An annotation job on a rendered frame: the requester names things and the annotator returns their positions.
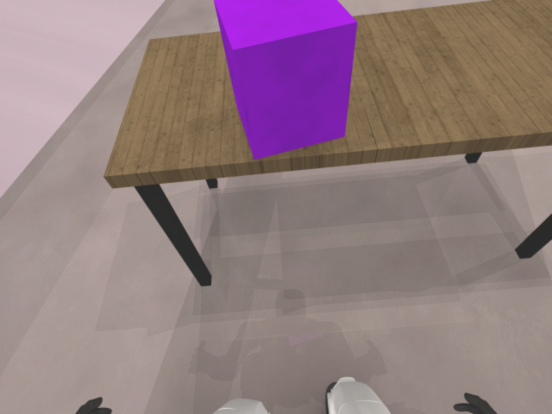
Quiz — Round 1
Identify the left robot hand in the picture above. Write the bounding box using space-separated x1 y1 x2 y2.
75 397 112 414

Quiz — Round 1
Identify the robot right shin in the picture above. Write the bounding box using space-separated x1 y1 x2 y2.
333 377 355 389

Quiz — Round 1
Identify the table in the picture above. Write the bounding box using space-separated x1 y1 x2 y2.
103 0 552 286

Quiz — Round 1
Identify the right robot thigh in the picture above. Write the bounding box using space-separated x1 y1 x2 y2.
328 381 391 414

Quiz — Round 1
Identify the right robot hand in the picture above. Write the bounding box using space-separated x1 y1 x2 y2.
454 393 497 414

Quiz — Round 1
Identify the carton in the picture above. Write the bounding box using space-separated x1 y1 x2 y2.
214 0 357 160

